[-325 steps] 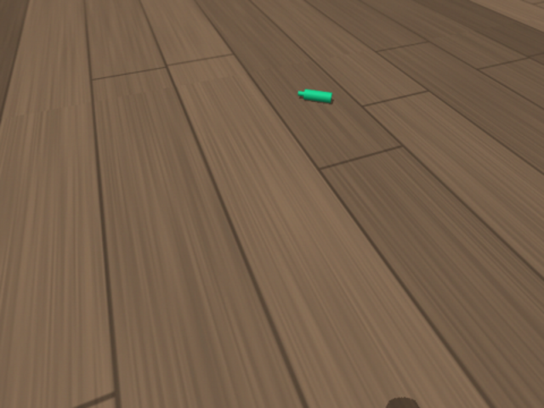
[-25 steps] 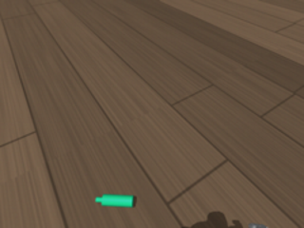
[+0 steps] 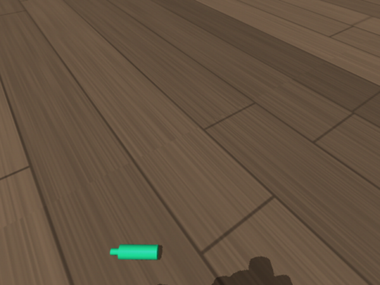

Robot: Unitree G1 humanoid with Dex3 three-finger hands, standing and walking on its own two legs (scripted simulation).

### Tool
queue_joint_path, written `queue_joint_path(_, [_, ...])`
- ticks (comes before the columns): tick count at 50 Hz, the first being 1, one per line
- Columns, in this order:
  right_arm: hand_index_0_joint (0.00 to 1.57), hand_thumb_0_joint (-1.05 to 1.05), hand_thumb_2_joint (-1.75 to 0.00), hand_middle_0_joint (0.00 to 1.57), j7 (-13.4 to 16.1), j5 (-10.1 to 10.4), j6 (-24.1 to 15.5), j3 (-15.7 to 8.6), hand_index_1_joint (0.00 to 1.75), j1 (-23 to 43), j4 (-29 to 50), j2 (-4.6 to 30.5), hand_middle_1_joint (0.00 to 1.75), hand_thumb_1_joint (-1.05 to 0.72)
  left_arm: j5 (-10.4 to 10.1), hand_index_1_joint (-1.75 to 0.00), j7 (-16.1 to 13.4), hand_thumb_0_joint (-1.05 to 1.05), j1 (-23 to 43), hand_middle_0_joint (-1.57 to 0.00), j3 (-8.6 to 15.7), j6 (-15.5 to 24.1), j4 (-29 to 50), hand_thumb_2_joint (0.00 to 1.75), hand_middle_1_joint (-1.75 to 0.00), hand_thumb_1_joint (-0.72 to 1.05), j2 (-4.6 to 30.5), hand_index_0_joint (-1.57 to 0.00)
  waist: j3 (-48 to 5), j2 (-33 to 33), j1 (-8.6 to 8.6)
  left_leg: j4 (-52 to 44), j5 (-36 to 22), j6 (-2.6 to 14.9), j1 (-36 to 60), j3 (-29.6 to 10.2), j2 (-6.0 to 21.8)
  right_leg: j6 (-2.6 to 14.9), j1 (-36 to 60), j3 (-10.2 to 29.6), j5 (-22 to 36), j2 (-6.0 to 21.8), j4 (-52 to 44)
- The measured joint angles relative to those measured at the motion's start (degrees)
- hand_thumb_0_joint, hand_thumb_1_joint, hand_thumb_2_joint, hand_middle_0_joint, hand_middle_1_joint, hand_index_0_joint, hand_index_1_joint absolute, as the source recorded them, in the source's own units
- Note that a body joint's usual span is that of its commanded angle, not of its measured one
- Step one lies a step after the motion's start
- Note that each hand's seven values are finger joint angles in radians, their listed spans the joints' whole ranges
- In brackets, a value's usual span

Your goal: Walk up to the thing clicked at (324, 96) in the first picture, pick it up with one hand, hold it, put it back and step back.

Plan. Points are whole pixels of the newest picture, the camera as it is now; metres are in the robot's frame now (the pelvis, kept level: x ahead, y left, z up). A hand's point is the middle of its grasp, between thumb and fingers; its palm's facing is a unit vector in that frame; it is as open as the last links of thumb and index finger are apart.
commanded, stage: walk up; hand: left
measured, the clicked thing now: (134, 251) +0.43 +0.27 -0.75
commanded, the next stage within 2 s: stand in 0.36 s
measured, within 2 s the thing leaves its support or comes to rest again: neither
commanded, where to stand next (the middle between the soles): +0.03 +0.00 m, yaw +1 degrees
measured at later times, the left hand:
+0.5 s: hand out of the picture +0.09 +0.25 -0.16, palm faces -0.02 -0.94 -0.33, open 7.4 cm
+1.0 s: hand out of the picture +0.07 +0.25 -0.16, palm faces -0.03 -0.94 -0.34, open 7.4 cm
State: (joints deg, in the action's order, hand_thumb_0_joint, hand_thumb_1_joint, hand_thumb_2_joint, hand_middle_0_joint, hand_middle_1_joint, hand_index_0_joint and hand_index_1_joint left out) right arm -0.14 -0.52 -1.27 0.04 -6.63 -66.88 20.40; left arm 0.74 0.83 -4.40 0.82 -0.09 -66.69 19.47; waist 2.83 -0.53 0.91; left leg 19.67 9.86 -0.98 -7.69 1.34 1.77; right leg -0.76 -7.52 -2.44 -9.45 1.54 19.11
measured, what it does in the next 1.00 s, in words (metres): stands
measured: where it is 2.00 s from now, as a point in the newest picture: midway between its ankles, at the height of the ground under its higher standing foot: outside the picture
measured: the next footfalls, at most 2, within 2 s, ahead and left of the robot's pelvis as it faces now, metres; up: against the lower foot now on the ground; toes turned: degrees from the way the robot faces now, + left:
none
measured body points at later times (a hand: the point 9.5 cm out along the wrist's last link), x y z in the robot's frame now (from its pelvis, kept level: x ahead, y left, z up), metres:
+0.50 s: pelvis +0.00 +0.00 +0.00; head +0.01 +0.01 +0.45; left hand +0.09 +0.30 -0.13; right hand +0.09 -0.30 -0.13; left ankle +0.01 +0.13 -0.75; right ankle +0.01 -0.13 -0.75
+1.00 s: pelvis +0.00 +0.00 +0.00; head +0.00 +0.00 +0.45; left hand +0.07 +0.30 -0.13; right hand +0.07 -0.30 -0.13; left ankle +0.01 +0.13 -0.75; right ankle +0.01 -0.13 -0.75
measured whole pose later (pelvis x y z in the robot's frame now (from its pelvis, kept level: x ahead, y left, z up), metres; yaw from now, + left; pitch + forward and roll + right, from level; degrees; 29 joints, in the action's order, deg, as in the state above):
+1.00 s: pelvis +0.00 +0.00 +0.00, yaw +0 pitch -2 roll +0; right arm -0.6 -0.6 -0.5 0.1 -5.9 -66.3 19.9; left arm 0.7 0.4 -6.5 -0.3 0.2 -65.7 20.2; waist 2.7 -0.2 0.4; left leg 18.0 8.9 -1.1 -6.8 1.3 1.6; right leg -0.7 -7.1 -2.5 -9.2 1.7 18.6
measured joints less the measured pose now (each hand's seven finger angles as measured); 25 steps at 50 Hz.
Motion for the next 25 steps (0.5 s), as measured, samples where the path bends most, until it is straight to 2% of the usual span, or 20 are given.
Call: queue_joint_path(25, [0.2,0.01,-0.9,0.2,0.06,0.01,0.21,0.04,0.3,2.02,1.3,-0.77,0.3,-0.91,-0.19,-0.3,-0.38,0.0,-0.04,-0.21,-0.38,0.26,0.71,0.9,-0.3,0.9,0.38,-0.2,-0.18,0.15,-0.52,-1.5,-0.35,0.27,1.35,0.35,-0.53,-0.42,0.96,0.32,0.1,0.5,-0.83])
